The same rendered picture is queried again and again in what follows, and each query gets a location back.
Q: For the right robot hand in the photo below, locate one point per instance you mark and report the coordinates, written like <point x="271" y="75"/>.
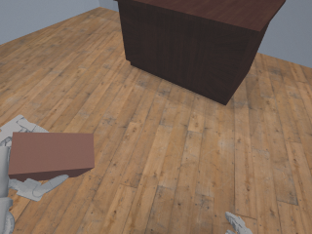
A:
<point x="237" y="223"/>

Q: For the table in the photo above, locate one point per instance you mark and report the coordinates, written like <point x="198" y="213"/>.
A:
<point x="204" y="46"/>

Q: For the sponge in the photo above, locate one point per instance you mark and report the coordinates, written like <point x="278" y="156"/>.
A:
<point x="43" y="156"/>

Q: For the robot left forearm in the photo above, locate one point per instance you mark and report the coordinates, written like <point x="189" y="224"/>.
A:
<point x="7" y="220"/>

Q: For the left robot hand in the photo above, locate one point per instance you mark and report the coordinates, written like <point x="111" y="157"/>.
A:
<point x="30" y="189"/>

